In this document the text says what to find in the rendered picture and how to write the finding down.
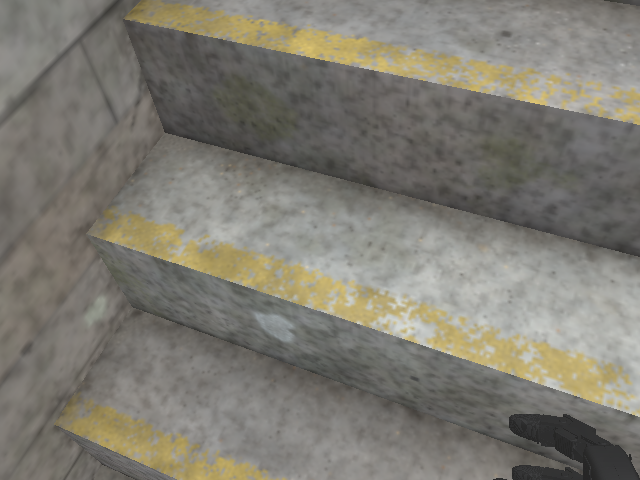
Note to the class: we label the robot right hand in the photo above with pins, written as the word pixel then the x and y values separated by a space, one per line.
pixel 576 440

